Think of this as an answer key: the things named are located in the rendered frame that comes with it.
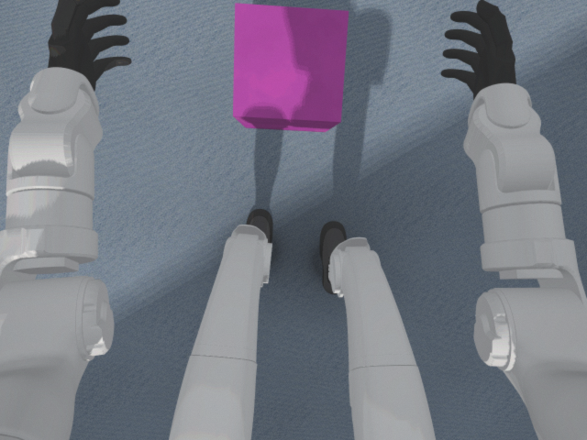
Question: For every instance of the robot right upper arm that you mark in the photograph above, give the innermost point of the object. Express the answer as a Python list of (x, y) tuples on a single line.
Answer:
[(538, 338)]

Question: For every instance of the carton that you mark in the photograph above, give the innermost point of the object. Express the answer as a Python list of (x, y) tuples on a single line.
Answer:
[(289, 66)]

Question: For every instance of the robot left upper arm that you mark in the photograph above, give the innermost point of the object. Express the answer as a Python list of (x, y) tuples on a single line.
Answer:
[(49, 330)]

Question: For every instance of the robot left forearm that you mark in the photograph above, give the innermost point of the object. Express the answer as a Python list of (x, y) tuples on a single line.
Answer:
[(50, 179)]

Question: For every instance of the right robot shin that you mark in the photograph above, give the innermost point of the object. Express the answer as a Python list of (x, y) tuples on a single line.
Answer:
[(352, 242)]

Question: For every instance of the left robot thigh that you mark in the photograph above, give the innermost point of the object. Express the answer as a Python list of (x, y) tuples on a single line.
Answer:
[(216, 400)]

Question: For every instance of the left robot hand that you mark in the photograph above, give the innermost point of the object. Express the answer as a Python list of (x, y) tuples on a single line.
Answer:
[(70, 43)]

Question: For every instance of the right robot hand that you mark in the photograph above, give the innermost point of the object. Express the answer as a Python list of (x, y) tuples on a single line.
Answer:
[(495, 61)]

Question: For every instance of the robot right forearm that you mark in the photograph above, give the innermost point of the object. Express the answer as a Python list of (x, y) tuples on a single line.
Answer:
[(518, 189)]

